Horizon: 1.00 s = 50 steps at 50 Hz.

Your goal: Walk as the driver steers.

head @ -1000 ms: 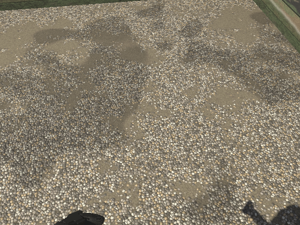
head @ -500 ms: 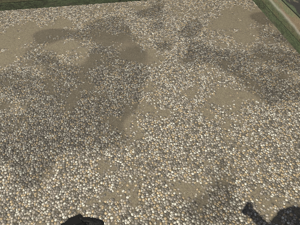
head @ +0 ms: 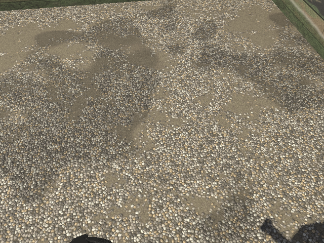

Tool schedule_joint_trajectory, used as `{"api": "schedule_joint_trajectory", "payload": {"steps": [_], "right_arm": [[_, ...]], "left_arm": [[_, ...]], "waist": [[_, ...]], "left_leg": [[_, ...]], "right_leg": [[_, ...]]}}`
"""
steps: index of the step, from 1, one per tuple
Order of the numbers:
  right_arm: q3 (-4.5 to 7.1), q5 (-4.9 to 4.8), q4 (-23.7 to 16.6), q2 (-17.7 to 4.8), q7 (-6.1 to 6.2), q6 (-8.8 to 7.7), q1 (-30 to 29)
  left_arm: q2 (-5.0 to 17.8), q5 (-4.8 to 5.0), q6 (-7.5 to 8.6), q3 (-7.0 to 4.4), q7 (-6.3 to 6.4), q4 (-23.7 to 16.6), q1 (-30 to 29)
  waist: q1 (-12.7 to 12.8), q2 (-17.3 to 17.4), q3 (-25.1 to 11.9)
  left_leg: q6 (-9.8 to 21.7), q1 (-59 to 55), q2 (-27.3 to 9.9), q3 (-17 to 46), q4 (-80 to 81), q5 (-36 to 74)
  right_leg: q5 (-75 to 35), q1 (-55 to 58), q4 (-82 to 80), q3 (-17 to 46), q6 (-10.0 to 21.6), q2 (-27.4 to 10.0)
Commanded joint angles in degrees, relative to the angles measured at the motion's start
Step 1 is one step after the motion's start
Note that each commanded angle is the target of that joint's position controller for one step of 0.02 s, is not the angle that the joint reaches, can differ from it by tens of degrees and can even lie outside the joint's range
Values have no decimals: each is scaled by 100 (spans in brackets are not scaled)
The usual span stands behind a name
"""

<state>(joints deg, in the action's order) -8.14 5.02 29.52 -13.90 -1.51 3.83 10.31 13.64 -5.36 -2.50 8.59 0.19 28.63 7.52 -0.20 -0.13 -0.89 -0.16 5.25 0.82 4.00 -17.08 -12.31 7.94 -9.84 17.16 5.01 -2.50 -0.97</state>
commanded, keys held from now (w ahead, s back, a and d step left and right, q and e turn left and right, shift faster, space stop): w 1.00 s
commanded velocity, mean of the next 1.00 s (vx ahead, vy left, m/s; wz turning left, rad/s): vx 0.50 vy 0.00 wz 0.00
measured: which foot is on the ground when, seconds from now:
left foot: down 0.00-1.00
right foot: down 0.00-1.00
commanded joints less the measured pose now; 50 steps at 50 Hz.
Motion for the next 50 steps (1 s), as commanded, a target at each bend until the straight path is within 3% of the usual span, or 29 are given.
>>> {"api": "schedule_joint_trajectory", "payload": {"steps": [1, 2, 3, 5, 6, 8, 10, 12, 14, 16, 17, 20, 22, 24, 26, 27, 29, 30, 33, 35, 37, 38, 40, 41, 43, 44, 47, 48, 50], "right_arm": [[190, -52, -462, -550, 49, -53, -330], [143, 25, -562, -432, 6, -88, -345], [141, 54, -541, -429, -5, -104, -303], [189, -21, -436, -557, 34, -76, -261], [190, -48, -454, -556, 47, -60, -290], [140, 53, -531, -430, -5, -106, -284], [190, -49, -451, -553, 49, -58, -286], [140, 55, -523, -425, -2, -104, -268], [189, -22, -424, -556, 37, -77, -241], [190, -50, -437, -543, 56, -51, -282], [143, 26, -536, -424, 13, -85, -296], [140, 57, -515, -440, -6, -116, -224], [189, -53, -429, -558, 50, -64, -242], [141, 25, -529, -421, 14, -87, -282], [140, 57, -508, -430, -2, -110, -220], [189, -20, -405, -550, 43, -74, -205], [191, -49, -416, -539, 63, -49, -247], [143, 27, -517, -418, 20, -83, -260], [140, 58, -498, -435, -1, -114, -193], [189, -52, -412, -555, 56, -64, -213], [141, 26, -512, -417, 20, -86, -251], [139, 54, -493, -414, 9, -101, -213], [139, 58, -492, -434, 0, -116, -180], [186, -21, -390, -552, 44, -79, -178], [189, -53, -404, -540, 64, -54, -225], [140, 25, -505, -415, 22, -87, -237], [138, 58, -485, -431, 1, -116, -167], [186, -21, -383, -550, 46, -79, -165], [189, -53, -397, -538, 66, -55, -212]], "left_arm": [[498, 6, 88, -186, 32, -463, -344], [451, 33, 94, -152, 5, -608, -527], [438, 21, 93, -148, 3, -607, -517], [473, -20, 87, -178, 32, -463, -304], [491, -7, 88, -183, 33, -462, -312], [429, 14, 91, -145, 7, -605, -504], [497, -1, 84, -186, 34, -456, -309], [426, 13, 91, -145, 7, -597, -496], [471, -19, 81, -179, 36, -455, -288], [493, 6, 83, -187, 37, -442, -313], [442, 33, 90, -153, 9, -589, -495], [422, 0, 89, -143, 12, -603, -460], [492, -8, 79, -184, 41, -448, -277], [443, 32, 84, -153, 13, -583, -478], [424, 6, 83, -146, 11, -591, -454], [467, -19, 78, -180, 38, -440, -266], [488, 8, 81, -188, 39, -428, -291], [437, 33, 88, -154, 12, -575, -471], [418, -1, 84, -144, 15, -590, -436], [491, -7, 75, -185, 45, -436, -253], [440, 31, 81, -154, 17, -570, -452], [426, 18, 79, -150, 14, -570, -447], [418, -2, 80, -145, 17, -587, -423], [462, -26, 71, -178, 45, -433, -237], [492, 8, 72, -190, 47, -421, -265], [438, 31, 79, -154, 19, -566, -443], [415, -2, 78, -145, 19, -583, -415], [459, -25, 69, -179, 47, -430, -230], [490, 9, 70, -191, 49, -417, -257]], "waist": [[58, 15, -420], [-39, -14, -217], [-44, -19, -347], [56, 25, -624], [54, 20, -492], [-41, -18, -376], [53, 23, -448], [-44, -22, -376], [58, 29, -611], [55, 11, -408], [-41, -17, -207], [-44, 2, -471], [57, 25, -498], [-38, -13, -199], [-46, -9, -399], [55, 25, -603], [52, 8, -402], [-43, -19, -201], [-44, 4, -464], [57, 27, -492], [-38, -12, -194], [-43, -20, -322], [-42, 4, -458], [62, 31, -627], [59, 16, -387], [-38, -14, -187], [-43, 2, -453], [61, 29, -621], [58, 16, -382]], "left_leg": [[140, 97, -346, 454, 334, 769], [141, 126, -376, 417, 239, 1085], [148, 52, -385, 427, 194, 1217], [155, -7, -352, 464, 263, 990], [146, 61, -346, 456, 314, 858], [148, 47, -388, 434, 208, 1223], [143, 67, -341, 455, 325, 842], [149, 35, -385, 434, 215, 1229], [152, -8, -349, 469, 285, 982], [139, 74, -338, 460, 366, 770], [139, 103, -368, 422, 271, 1086], [146, 9, -384, 435, 185, 1337], [141, 57, -344, 468, 351, 845], [136, 107, -365, 426, 287, 1075], [145, 15, -379, 437, 214, 1291], [150, -26, -341, 473, 306, 986], [136, 55, -331, 465, 386, 777], [135, 86, -361, 427, 293, 1090], [142, -4, -377, 439, 206, 1343], [137, 43, -338, 472, 369, 856], [131, 95, -359, 431, 305, 1083], [138, 22, -368, 441, 261, 1213], [140, -2, -375, 443, 218, 1332], [147, -32, -339, 483, 327, 993], [130, 65, -328, 473, 411, 760], [130, 94, -356, 434, 317, 1071], [139, -4, -372, 446, 229, 1322], [146, -33, -336, 486, 337, 984], [129, 63, -325, 476, 420, 753]], "right_leg": [[-765, 395, -112, 266, 192, -223], [-1036, 147, -120, 318, 184, -246], [-1157, 195, -108, 324, 185, -252], [-942, 495, -90, 267, 187, -224], [-831, 444, -108, 262, 186, -220], [-1151, 228, -117, 323, 184, -249], [-830, 416, -121, 267, 187, -219], [-1155, 227, -128, 324, 185, -245], [-940, 503, -111, 270, 187, -219], [-762, 399, -152, 270, 192, -211], [-1038, 154, -158, 322, 185, -235], [-1261, 305, -107, 321, 177, -239], [-825, 480, -136, 269, 186, -211], [-1029, 160, -173, 325, 185, -232], [-1225, 257, -137, 327, 182, -239], [-943, 505, -139, 273, 188, -209], [-771, 405, -178, 273, 193, -202], [-1048, 160, -184, 326, 187, -227], [-1274, 314, -130, 326, 179, -232], [-837, 489, -159, 273, 187, -203], [-1040, 170, -195, 330, 186, -225], [-1165, 216, -180, 335, 188, -230], [-1263, 317, -143, 327, 178, -228], [-942, 546, -158, 276, 186, -200], [-760, 418, -200, 279, 191, -195], [-1032, 170, -207, 332, 186, -221], [-1259, 318, -154, 330, 179, -224], [-937, 547, -168, 278, 186, -196], [-756, 418, -211, 282, 191, -191]]}}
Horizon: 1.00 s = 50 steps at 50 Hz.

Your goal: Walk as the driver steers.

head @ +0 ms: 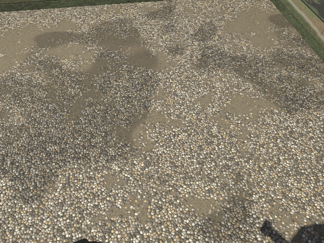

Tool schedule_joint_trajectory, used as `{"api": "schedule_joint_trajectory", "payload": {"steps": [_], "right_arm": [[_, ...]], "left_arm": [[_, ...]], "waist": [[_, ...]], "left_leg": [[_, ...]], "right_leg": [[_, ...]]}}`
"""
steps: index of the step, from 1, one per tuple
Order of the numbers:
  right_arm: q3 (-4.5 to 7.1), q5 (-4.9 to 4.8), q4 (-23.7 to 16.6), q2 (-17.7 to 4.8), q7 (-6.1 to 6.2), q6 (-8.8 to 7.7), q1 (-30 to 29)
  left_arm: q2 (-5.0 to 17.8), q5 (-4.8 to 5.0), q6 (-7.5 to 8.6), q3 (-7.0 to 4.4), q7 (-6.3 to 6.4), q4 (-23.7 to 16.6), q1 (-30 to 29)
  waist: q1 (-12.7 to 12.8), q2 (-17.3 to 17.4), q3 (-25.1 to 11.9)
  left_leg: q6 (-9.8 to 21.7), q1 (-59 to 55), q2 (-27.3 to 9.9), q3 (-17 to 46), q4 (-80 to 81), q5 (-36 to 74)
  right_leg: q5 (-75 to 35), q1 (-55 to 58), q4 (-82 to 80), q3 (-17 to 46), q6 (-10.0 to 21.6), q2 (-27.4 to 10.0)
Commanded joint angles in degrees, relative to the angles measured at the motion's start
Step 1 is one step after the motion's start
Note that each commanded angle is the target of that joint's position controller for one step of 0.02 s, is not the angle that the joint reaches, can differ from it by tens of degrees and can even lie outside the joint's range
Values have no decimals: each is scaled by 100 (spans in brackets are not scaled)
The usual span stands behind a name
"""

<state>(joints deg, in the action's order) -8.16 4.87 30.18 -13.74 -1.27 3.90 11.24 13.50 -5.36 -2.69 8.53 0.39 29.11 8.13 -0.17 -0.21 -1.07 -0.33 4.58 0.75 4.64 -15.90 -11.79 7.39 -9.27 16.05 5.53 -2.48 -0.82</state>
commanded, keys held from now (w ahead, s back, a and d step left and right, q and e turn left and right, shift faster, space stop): w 1.00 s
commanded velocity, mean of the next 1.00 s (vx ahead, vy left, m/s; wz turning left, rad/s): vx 0.50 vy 0.00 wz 0.00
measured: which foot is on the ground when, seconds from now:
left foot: down 0.00-1.00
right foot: down 0.00-1.00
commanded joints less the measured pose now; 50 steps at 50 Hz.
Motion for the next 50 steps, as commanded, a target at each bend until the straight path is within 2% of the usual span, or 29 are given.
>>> {"api": "schedule_joint_trajectory", "payload": {"steps": [1, 3, 4, 5, 6, 8, 11, 12, 15, 16, 18, 19, 22, 23, 25, 26, 29, 30, 32, 33, 36, 37, 39, 40, 43, 44, 46, 47, 50], "right_arm": [[142, 40, -563, -429, -1, -94, -316], [141, 73, -545, -437, -18, -116, -258], [190, -4, -443, -560, 26, -81, -247], [192, -31, -459, -560, 40, -66, -273], [143, 43, -557, -435, 0, -97, -291], [140, 68, -539, -443, -19, -119, -242], [192, -35, -451, -551, 47, -61, -282], [143, 41, -551, -426, 4, -93, -291], [140, 74, -534, -443, -17, -122, -227], [188, -6, -433, -564, 27, -86, -229], [191, -38, -447, -552, 49, -63, -275], [142, 40, -547, -425, 6, -94, -284], [140, 73, -530, -442, -16, -123, -218], [188, -6, -428, -564, 28, -87, -220], [192, -39, -441, -552, 50, -64, -265], [142, 40, -542, -424, 7, -95, -274], [140, 73, -525, -441, -15, -123, -209], [188, -7, -424, -563, 29, -87, -211], [192, -39, -436, -551, 51, -65, -256], [143, 40, -537, -423, 8, -95, -264], [140, 73, -521, -439, -14, -123, -200], [188, -7, -419, -562, 30, -88, -203], [192, -39, -432, -551, 53, -65, -247], [143, 39, -532, -422, 10, -96, -255], [140, 73, -517, -438, -12, -123, -192], [189, -7, -415, -562, 32, -88, -195], [193, -40, -427, -551, 55, -66, -239], [143, 39, -528, -421, 12, -96, -246], [140, 73, -513, -438, -11, -124, -184]], "left_arm": [[450, 31, 97, -149, 1, -610, -495], [431, 5, 95, -142, -2, -619, -474], [477, -18, 89, -177, 24, -469, -290], [496, -4, 93, -182, 26, -467, -295], [444, 25, 101, -148, 1, -612, -486], [434, 4, 93, -142, 1, -619, -462], [504, 9, 90, -187, 30, -454, -301], [447, 32, 97, -151, 2, -600, -478], [426, -2, 94, -141, 2, -618, -451], [473, -24, 85, -176, 30, -465, -267], [505, 10, 88, -188, 33, -452, -291], [449, 31, 94, -151, 5, -597, -467], [426, -3, 91, -142, 4, -615, -442], [473, -24, 83, -176, 32, -462, -259], [505, 10, 86, -188, 35, -449, -285], [448, 31, 93, -152, 7, -594, -460], [424, -3, 90, -142, 5, -612, -436], [472, -24, 81, -177, 33, -460, -254], [505, 11, 85, -189, 37, -446, -279], [447, 32, 92, -153, 8, -590, -453], [423, -2, 88, -143, 7, -609, -429], [472, -23, 80, -178, 35, -457, -248], [505, 12, 84, -190, 39, -443, -272], [446, 32, 91, -153, 10, -587, -446], [423, -2, 87, -143, 8, -606, -422], [472, -23, 79, -178, 36, -454, -242], [505, 13, 84, -191, 41, -440, -265], [446, 32, 90, -154, 11, -584, -439], [422, -2, 86, -144, 9, -604, -415]], "waist": [[-41, -6, -164], [-49, -2, -365], [51, 32, -567], [48, 29, -441], [-43, 0, -236], [-46, 3, -382], [52, 23, -365], [-43, -6, -167], [-47, 11, -429], [57, 40, -596], [55, 27, -360], [-41, -3, -161], [-45, 12, -426], [58, 39, -593], [55, 25, -356], [-41, -4, -157], [-45, 11, -423], [58, 38, -589], [55, 26, -353], [-41, -3, -155], [-45, 12, -421], [58, 39, -587], [55, 26, -352], [-41, -2, -153], [-45, 13, -419], [58, 40, -585], [55, 27, -350], [-41, -2, -152], [-45, 13, -417]], "left_leg": [[145, 158, -346, 373, 208, 1012], [153, 67, -359, 383, 133, 1230], [160, 24, -322, 420, 223, 929], [150, 89, -317, 413, 271, 802], [145, 134, -347, 374, 193, 1062], [150, 71, -362, 389, 143, 1227], [143, 112, -312, 415, 308, 715], [141, 142, -341, 375, 216, 1025], [149, 50, -356, 387, 128, 1275], [157, 21, -321, 428, 234, 942], [139, 116, -310, 418, 316, 714], [138, 147, -339, 378, 224, 1022], [147, 51, -354, 390, 135, 1272], [155, 20, -318, 431, 241, 938], [138, 115, -308, 422, 323, 710], [136, 146, -336, 381, 231, 1018], [145, 50, -351, 392, 142, 1268], [153, 19, -316, 434, 247, 935], [136, 113, -305, 424, 328, 709], [135, 144, -334, 384, 236, 1016], [143, 49, -348, 395, 147, 1267], [152, 17, -313, 437, 252, 934], [134, 110, -303, 427, 333, 709], [133, 142, -331, 386, 241, 1016], [141, 47, -345, 397, 151, 1266], [150, 15, -310, 439, 256, 934], [132, 108, -300, 429, 337, 710], [131, 140, -328, 388, 245, 1016], [139, 46, -343, 399, 156, 1265]], "right_leg": [[-975, 114, -106, 282, 185, -232], [-1176, 212, -68, 283, 183, -239], [-894, 458, -69, 229, 187, -208], [-784, 409, -86, 226, 185, -203], [-1019, 165, -94, 279, 181, -224], [-1179, 240, -66, 287, 184, -238], [-713, 364, -114, 232, 190, -199], [-990, 120, -118, 285, 186, -225], [-1221, 271, -63, 284, 180, -229], [-899, 498, -78, 232, 186, -201], [-717, 372, -120, 236, 189, -197], [-989, 125, -126, 288, 186, -223], [-1218, 274, -70, 285, 179, -226], [-896, 501, -85, 234, 185, -198], [-715, 373, -128, 238, 188, -193], [-987, 127, -133, 290, 186, -219], [-1217, 276, -76, 287, 179, -222], [-896, 502, -91, 236, 184, -194], [-715, 375, -134, 240, 188, -190], [-987, 128, -139, 292, 185, -216], [-1219, 278, -82, 289, 179, -219], [-897, 504, -97, 237, 184, -191], [-716, 377, -140, 242, 187, -186], [-989, 130, -145, 294, 185, -213], [-1221, 280, -87, 291, 179, -216], [-899, 506, -102, 239, 183, -187], [-718, 378, -145, 244, 186, -183], [-990, 133, -150, 296, 185, -210], [-1223, 282, -91, 293, 179, -213]]}}
Over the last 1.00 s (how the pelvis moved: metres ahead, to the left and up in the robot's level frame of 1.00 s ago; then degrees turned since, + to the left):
0.00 0.00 0.00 0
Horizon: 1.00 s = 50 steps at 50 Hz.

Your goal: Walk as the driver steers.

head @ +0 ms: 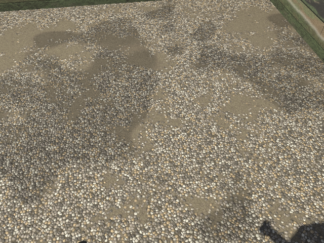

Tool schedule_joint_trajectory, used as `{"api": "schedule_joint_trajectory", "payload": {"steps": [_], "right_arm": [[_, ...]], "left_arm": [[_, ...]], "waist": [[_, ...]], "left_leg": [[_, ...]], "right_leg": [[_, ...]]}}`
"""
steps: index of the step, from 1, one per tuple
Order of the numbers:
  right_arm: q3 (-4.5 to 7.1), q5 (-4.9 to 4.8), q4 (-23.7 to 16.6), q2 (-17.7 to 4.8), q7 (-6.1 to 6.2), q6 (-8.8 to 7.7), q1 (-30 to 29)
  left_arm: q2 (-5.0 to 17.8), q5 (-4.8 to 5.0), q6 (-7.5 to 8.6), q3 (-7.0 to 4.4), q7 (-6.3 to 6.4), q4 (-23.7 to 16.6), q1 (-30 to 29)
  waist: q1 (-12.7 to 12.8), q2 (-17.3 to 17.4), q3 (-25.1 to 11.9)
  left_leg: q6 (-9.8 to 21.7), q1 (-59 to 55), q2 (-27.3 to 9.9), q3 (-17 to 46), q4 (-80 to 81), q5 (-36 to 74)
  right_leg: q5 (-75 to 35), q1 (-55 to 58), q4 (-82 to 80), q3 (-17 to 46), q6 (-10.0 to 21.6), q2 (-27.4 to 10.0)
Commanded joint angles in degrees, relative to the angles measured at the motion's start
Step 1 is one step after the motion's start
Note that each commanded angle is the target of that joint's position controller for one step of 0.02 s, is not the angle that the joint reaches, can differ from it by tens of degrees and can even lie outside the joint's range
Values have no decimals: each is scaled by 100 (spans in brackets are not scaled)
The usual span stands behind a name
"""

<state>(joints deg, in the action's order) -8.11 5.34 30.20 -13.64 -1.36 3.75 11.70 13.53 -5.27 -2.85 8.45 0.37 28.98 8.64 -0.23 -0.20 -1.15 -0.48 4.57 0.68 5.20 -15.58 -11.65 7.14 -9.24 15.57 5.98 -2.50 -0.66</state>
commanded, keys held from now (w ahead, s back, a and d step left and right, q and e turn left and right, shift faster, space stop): w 1.00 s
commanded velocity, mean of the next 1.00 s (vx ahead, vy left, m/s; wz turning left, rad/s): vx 0.50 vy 0.00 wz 0.00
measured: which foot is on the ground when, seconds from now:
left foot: down 0.00-1.00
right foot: down 0.00-1.00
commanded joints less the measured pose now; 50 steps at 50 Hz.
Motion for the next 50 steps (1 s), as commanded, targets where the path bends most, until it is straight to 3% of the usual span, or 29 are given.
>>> {"api": "schedule_joint_trajectory", "payload": {"steps": [1, 3, 4, 7, 8, 9, 10, 12, 13, 15, 16, 19, 20, 22, 23, 26, 28, 29, 30, 32, 34, 35, 38, 40, 42, 44, 46, 47, 50], "right_arm": [[184, -55, -413, -571, 42, -73, -235], [188, -88, -425, -560, 65, -51, -278], [139, -9, -526, -430, 22, -81, -285], [136, 26, -511, -446, -1, -108, -224], [185, -55, -410, -570, 43, -73, -229], [188, -88, -423, -574, 58, -61, -248], [137, -10, -527, -439, 18, -89, -274], [134, 18, -510, -445, -2, -109, -226], [185, -58, -413, -569, 42, -75, -232], [189, -87, -418, -558, 67, -52, -263], [140, -9, -518, -428, 24, -81, -269], [136, 26, -505, -444, 1, -107, -212], [185, -55, -405, -569, 46, -73, -218], [189, -89, -416, -558, 69, -52, -261], [139, -9, -516, -427, 26, -82, -267], [136, 25, -503, -444, 2, -109, -207], [189, -89, -415, -573, 61, -63, -232], [138, -11, -518, -438, 21, -91, -256], [134, 18, -500, -430, 8, -101, -231], [185, -59, -405, -569, 45, -77, -217], [190, -88, -409, -557, 71, -54, -247], [140, -10, -509, -427, 28, -83, -252], [137, 25, -498, -442, 4, -108, -197], [189, -89, -411, -572, 63, -63, -224], [134, 17, -496, -428, 10, -102, -223], [186, -60, -401, -568, 47, -78, -210], [190, -89, -405, -557, 72, -55, -239], [141, -10, -505, -426, 29, -84, -243], [137, 25, -494, -442, 5, -109, -188]], "left_arm": [[469, -32, 93, -171, 39, -438, -287], [502, 4, 98, -184, 44, -423, -310], [443, 23, 104, -147, 15, -568, -483], [419, -12, 100, -137, 12, -588, -461], [469, -31, 92, -172, 41, -435, -281], [499, -11, 96, -180, 45, -433, -286], [443, 16, 102, -145, 19, -578, -475], [428, -7, 93, -138, 16, -584, -456], [478, -26, 86, -175, 43, -436, -281], [500, 4, 97, -185, 46, -419, -302], [439, 25, 104, -148, 16, -564, -477], [416, -10, 100, -138, 13, -584, -455], [467, -30, 91, -173, 42, -432, -276], [502, 6, 97, -186, 48, -417, -297], [442, 24, 103, -149, 18, -561, -468], [418, -11, 97, -138, 15, -582, -446], [500, -10, 94, -182, 49, -427, -271], [443, 17, 101, -147, 22, -571, -460], [426, 2, 93, -141, 19, -568, -455], [479, -25, 84, -177, 46, -430, -267], [501, 5, 95, -187, 50, -413, -288], [440, 25, 103, -150, 20, -558, -462], [415, -10, 97, -139, 16, -579, -442], [498, -9, 94, -183, 50, -424, -267], [424, 2, 93, -142, 20, -565, -449], [479, -24, 83, -178, 48, -427, -261], [502, 6, 95, -188, 52, -409, -281], [440, 26, 102, -151, 22, -554, -455], [416, -10, 96, -140, 18, -576, -435]], "waist": [[64, 39, -575], [61, 26, -341], [-35, -2, -143], [-39, 13, -408], [64, 39, -573], [60, 35, -435], [-29, 10, -206], [-35, 7, -350], [65, 42, -529], [59, 21, -339], [-36, -6, -141], [-41, 10, -403], [63, 38, -569], [60, 28, -337], [-35, 0, -140], [-38, 15, -405], [60, 36, -432], [-29, 12, -204], [-31, -1, -293], [65, 43, -525], [60, 22, -336], [-36, -5, -138], [-40, 11, -400], [60, 35, -429], [-31, -1, -291], [65, 44, -524], [60, 23, -335], [-36, -4, -138], [-40, 12, -398]], "left_leg": [[163, 15, -300, 386, 229, 920], [145, 108, -290, 376, 310, 697], [143, 140, -319, 335, 218, 1002], [152, 46, -333, 345, 129, 1251], [161, 14, -298, 388, 233, 921], [149, 86, -295, 382, 284, 779], [142, 139, -321, 339, 206, 1032], [150, 72, -335, 352, 155, 1194], [158, 31, -295, 388, 240, 892], [145, 102, -285, 380, 316, 687], [142, 134, -314, 338, 224, 993], [150, 44, -328, 349, 135, 1244], [159, 12, -293, 391, 239, 916], [141, 103, -283, 382, 318, 697], [138, 136, -312, 340, 227, 1001], [147, 44, -326, 350, 137, 1250], [144, 82, -288, 387, 292, 781], [137, 136, -315, 344, 214, 1033], [144, 80, -324, 357, 188, 1124], [153, 28, -289, 394, 247, 893], [140, 98, -279, 386, 323, 690], [137, 131, -308, 344, 232, 994], [145, 42, -322, 354, 143, 1243], [142, 81, -284, 391, 296, 779], [141, 79, -320, 360, 192, 1121], [150, 27, -284, 397, 251, 893], [138, 96, -275, 389, 326, 691], [134, 130, -304, 347, 236, 994], [142, 42, -318, 357, 146, 1242]], "right_leg": [[-875, 505, -59, 196, 184, -201], [-694, 378, -102, 200, 187, -197], [-966, 132, -106, 252, 186, -223], [-1199, 282, -47, 249, 180, -227], [-877, 507, -63, 197, 183, -198], [-763, 451, -78, 198, 181, -197], [-991, 186, -90, 251, 179, -218], [-1149, 254, -63, 257, 184, -232], [-863, 478, -70, 202, 183, -199], [-684, 374, -112, 202, 185, -190], [-960, 130, -115, 254, 184, -217], [-1200, 281, -54, 252, 180, -222], [-878, 506, -70, 201, 183, -193], [-697, 381, -113, 205, 185, -189], [-969, 137, -116, 257, 184, -216], [-1205, 287, -56, 254, 179, -219], [-769, 456, -87, 203, 179, -190], [-996, 192, -100, 256, 177, -211], [-1082, 219, -97, 263, 185, -220], [-869, 482, -79, 207, 181, -192], [-689, 379, -121, 206, 182, -183], [-965, 136, -123, 258, 182, -210], [-1206, 286, -62, 257, 179, -215], [-770, 456, -93, 205, 178, -185], [-1084, 221, -102, 265, 185, -216], [-872, 485, -83, 209, 180, -187], [-692, 382, -126, 209, 180, -179], [-968, 139, -127, 261, 181, -206], [-1210, 289, -66, 259, 178, -211]]}}
Over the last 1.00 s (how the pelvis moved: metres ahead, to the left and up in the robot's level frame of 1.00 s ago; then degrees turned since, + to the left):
0.00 0.00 0.00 0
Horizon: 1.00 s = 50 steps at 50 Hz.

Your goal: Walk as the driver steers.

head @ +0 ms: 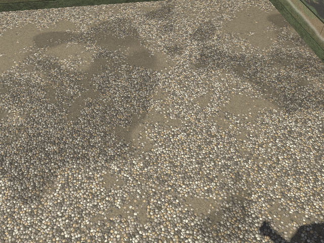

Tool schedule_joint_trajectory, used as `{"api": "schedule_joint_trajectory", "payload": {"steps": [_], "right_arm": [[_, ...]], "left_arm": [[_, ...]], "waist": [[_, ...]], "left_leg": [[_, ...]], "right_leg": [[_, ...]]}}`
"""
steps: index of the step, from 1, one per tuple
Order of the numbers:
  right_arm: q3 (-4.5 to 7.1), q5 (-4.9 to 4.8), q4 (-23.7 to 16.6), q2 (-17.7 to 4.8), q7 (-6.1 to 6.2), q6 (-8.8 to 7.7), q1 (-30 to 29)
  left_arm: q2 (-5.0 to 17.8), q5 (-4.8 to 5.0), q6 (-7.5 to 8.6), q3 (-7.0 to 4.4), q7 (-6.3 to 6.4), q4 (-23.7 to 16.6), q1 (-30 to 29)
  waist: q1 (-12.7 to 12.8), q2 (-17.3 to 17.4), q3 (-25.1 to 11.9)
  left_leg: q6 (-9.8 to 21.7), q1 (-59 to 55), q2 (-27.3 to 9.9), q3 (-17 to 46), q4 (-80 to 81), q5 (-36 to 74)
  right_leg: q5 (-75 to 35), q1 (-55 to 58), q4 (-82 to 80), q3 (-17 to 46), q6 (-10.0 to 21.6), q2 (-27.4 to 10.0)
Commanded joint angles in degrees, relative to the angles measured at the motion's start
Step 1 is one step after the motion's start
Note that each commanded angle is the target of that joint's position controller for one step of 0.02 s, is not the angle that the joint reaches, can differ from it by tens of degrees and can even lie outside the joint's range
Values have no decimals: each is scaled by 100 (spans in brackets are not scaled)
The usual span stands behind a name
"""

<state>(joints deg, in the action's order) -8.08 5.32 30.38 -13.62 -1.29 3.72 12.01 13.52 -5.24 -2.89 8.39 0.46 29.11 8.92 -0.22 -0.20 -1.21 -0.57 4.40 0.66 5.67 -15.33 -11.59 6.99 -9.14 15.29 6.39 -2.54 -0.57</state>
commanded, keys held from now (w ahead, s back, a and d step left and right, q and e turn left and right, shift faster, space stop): w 1.00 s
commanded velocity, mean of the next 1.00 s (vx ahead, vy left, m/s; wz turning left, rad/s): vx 0.50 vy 0.00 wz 0.00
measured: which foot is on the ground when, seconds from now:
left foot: down 0.00-1.00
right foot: down 0.00-1.00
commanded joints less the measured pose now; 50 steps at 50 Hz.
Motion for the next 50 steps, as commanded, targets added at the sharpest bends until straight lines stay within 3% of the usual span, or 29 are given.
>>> {"api": "schedule_joint_trajectory", "payload": {"steps": [1, 2, 3, 5, 6, 8, 9, 13, 14, 16, 17, 19, 21, 22, 24, 26, 27, 29, 32, 33, 36, 38, 40, 41, 44, 45, 47, 48, 50], "right_arm": [[183, -55, -412, -571, 42, -72, -228], [186, -88, -425, -575, 57, -61, -247], [135, -9, -527, -438, 17, -89, -269], [132, 19, -512, -445, -4, -108, -223], [183, -58, -416, -570, 40, -76, -233], [187, -88, -419, -560, 66, -54, -262], [137, -9, -519, -428, 23, -82, -265], [131, 25, -510, -449, -6, -113, -212], [182, -62, -408, -579, 38, -81, -217], [186, -93, -421, -562, 63, -61, -267], [136, -11, -521, -428, 20, -89, -269], [133, 24, -507, -435, 0, -105, -217], [187, -83, -420, -567, 62, -58, -240], [137, -7, -517, -433, 22, -86, -249], [134, 20, -504, -442, 0, -105, -208], [186, -85, -422, -568, 61, -61, -243], [136, -8, -518, -434, 21, -89, -249], [133, 18, -504, -443, -1, -108, -206], [189, -89, -412, -559, 70, -54, -248], [138, -9, -512, -426, 27, -83, -251], [134, 26, -503, -443, 1, -108, -199], [183, -64, -402, -580, 41, -83, -206], [187, -95, -415, -563, 66, -63, -255], [136, -13, -515, -428, 23, -90, -255], [133, 24, -502, -443, -2, -112, -196], [184, -59, -401, -571, 43, -79, -206], [189, -92, -411, -561, 69, -57, -246], [138, -11, -511, -426, 26, -86, -248], [135, 24, -499, -433, 5, -103, -201]], "left_arm": [[468, -31, 93, -170, 39, -437, -284], [499, -11, 98, -178, 44, -434, -287], [442, 15, 104, -143, 18, -579, -473], [428, -8, 92, -135, 14, -586, -455], [480, -26, 86, -173, 42, -437, -282], [503, 4, 99, -183, 46, -420, -301], [441, 24, 106, -145, 16, -565, -475], [413, -20, 95, -131, 15, -593, -449], [474, -33, 87, -170, 46, -440, -271], [510, 4, 92, -184, 53, -423, -293], [447, 22, 99, -146, 22, -566, -466], [421, -6, 94, -137, 13, -579, -456], [493, -9, 98, -180, 44, -427, -286], [436, 17, 107, -144, 17, -571, -469], [423, -6, 95, -137, 14, -580, -451], [499, -9, 95, -181, 46, -427, -278], [441, 16, 104, -145, 20, -571, -461], [426, -7, 93, -137, 17, -580, -445], [504, 6, 99, -185, 49, -414, -290], [441, 25, 106, -147, 19, -559, -463], [416, -12, 97, -136, 14, -581, -444], [476, -32, 85, -172, 50, -435, -259], [512, 5, 91, -186, 56, -417, -281], [449, 23, 98, -148, 26, -561, -454], [417, -13, 92, -136, 18, -583, -441], [469, -30, 86, -173, 47, -431, -266], [505, 7, 96, -186, 53, -415, -288], [443, 25, 102, -148, 23, -559, -458], [419, -4, 95, -139, 15, -572, -445]], "waist": [[62, 38, -557], [58, 35, -421], [-30, 13, -195], [-35, 9, -337], [64, 44, -515], [58, 22, -327], [-37, -4, -130], [-33, 19, -422], [69, 43, -573], [66, 34, -318], [-30, 5, -121], [-40, 1, -319], [55, 28, -398], [-36, 3, -197], [-40, 4, -336], [58, 37, -395], [-33, 10, -196], [-37, 7, -337], [58, 24, -325], [-37, -1, -129], [-40, 14, -389], [70, 44, -570], [66, 34, -317], [-29, 6, -120], [-37, 12, -385], [65, 35, -548], [61, 25, -317], [-34, 0, -121], [-42, 3, -316]], "left_leg": [[161, 26, -280, 353, 223, 912], [149, 96, -278, 347, 274, 774], [141, 150, -305, 304, 197, 1025], [149, 86, -318, 317, 145, 1185], [157, 43, -279, 353, 228, 888], [145, 112, -269, 346, 303, 686], [141, 146, -299, 303, 214, 988], [149, 68, -317, 318, 126, 1239], [157, 40, -283, 362, 232, 894], [140, 133, -269, 349, 310, 670], [138, 165, -297, 307, 219, 973], [148, 74, -308, 315, 144, 1183], [148, 87, -267, 348, 275, 771], [140, 134, -297, 307, 200, 1023], [145, 76, -311, 320, 148, 1186], [145, 95, -266, 350, 277, 774], [137, 141, -297, 309, 201, 1025], [144, 80, -310, 321, 150, 1184], [139, 107, -262, 351, 308, 692], [135, 143, -291, 309, 218, 992], [143, 58, -305, 318, 129, 1238], [151, 38, -275, 367, 237, 899], [135, 131, -262, 355, 314, 676], [132, 163, -291, 312, 224, 976], [143, 67, -303, 321, 134, 1218], [153, 31, -268, 365, 236, 893], [136, 119, -259, 356, 314, 677], [132, 153, -288, 313, 224, 977], [141, 69, -299, 321, 149, 1189]], "right_leg": [[-873, 503, -54, 167, 184, -190], [-759, 448, -69, 167, 181, -190], [-985, 186, -80, 221, 180, -211], [-1146, 254, -51, 227, 186, -225], [-861, 476, -59, 172, 182, -192], [-680, 374, -102, 171, 183, -183], [-955, 131, -103, 223, 184, -210], [-1187, 315, -36, 221, 179, -216], [-861, 532, -51, 172, 180, -189], [-671, 382, -102, 176, 181, -184], [-940, 135, -105, 227, 182, -210], [-1150, 230, -63, 225, 183, -216], [-758, 421, -84, 168, 177, -180], [-990, 181, -89, 222, 178, -202], [-1160, 254, -56, 229, 185, -217], [-760, 427, -83, 171, 176, -180], [-988, 186, -88, 224, 177, -202], [-1155, 258, -57, 230, 183, -216], [-690, 378, -108, 175, 179, -175], [-964, 137, -109, 227, 181, -203], [-1207, 288, -46, 225, 179, -208], [-870, 537, -56, 176, 177, -182], [-679, 388, -108, 180, 177, -177], [-947, 141, -110, 231, 179, -203], [-1186, 287, -49, 226, 175, -205], [-864, 508, -67, 174, 175, -176], [-684, 380, -111, 179, 176, -172], [-954, 136, -112, 231, 179, -200], [-1167, 235, -68, 231, 181, -207]]}}
Over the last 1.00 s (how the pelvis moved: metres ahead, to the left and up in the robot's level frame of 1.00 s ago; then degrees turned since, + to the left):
0.00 0.00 0.00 0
